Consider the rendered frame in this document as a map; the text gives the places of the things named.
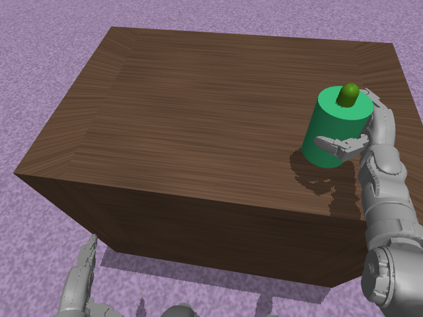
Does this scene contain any left robot hand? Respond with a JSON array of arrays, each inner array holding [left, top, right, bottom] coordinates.
[[58, 234, 123, 317]]

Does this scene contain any bottle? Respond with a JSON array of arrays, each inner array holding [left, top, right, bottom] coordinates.
[[302, 83, 374, 168]]

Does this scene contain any right robot arm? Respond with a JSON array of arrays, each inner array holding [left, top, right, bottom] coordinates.
[[358, 144, 423, 317]]

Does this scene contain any right robot hand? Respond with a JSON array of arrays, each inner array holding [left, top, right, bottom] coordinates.
[[314, 88, 396, 162]]

